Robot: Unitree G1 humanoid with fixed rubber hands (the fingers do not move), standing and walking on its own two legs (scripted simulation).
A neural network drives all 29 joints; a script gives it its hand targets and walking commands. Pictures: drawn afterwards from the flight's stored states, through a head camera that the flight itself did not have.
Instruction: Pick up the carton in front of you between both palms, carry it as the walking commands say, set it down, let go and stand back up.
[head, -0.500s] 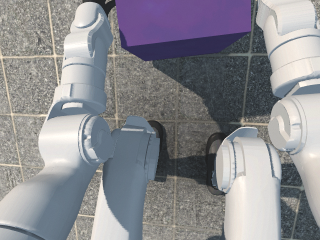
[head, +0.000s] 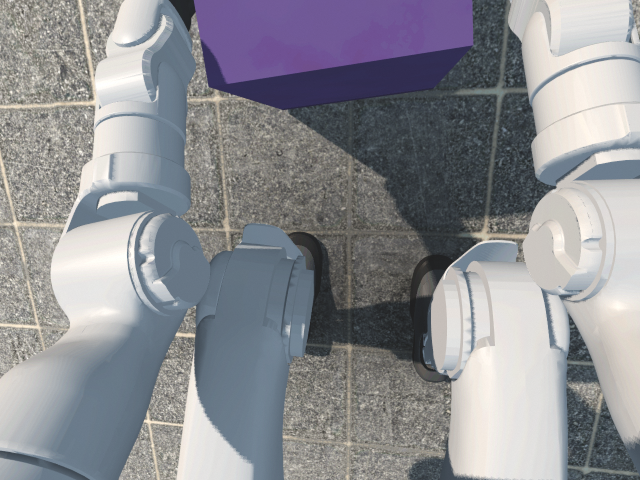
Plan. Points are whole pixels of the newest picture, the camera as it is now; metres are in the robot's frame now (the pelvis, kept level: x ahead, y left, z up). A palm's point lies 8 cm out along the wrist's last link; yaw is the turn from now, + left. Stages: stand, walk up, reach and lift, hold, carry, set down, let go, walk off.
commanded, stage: set down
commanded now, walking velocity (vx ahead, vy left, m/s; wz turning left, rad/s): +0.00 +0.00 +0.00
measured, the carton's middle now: out of the picture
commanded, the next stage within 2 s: let go in 1.50 s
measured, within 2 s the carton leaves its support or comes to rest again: neither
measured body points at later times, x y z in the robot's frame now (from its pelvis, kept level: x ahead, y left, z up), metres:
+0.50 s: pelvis +0.00 +0.00 +0.00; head +0.38 -0.01 +0.23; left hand +0.53 +0.22 -0.18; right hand +0.60 -0.17 -0.17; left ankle +0.12 +0.12 -0.33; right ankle +0.09 -0.10 -0.33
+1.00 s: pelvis +0.00 +0.01 +0.11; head +0.35 -0.01 +0.39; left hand +0.54 +0.22 -0.01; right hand +0.61 -0.16 -0.01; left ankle +0.12 +0.12 -0.33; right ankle +0.09 -0.10 -0.33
